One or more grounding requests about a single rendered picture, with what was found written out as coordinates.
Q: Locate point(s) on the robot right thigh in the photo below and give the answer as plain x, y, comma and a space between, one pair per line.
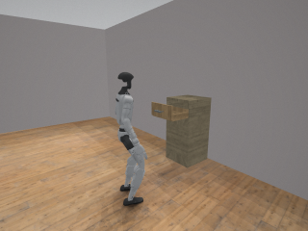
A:
128, 144

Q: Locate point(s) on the cabinet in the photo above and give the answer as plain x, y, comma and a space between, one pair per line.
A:
187, 139

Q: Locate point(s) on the right robot hand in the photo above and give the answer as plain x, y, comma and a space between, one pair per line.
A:
140, 150

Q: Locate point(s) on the left robot shin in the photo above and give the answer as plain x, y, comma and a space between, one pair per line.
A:
129, 174

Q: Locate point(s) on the drawer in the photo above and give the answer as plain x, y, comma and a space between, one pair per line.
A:
169, 112

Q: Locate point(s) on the right robot upper arm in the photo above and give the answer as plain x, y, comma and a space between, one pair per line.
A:
127, 103

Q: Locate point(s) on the right robot forearm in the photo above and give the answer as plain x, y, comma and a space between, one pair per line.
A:
129, 129

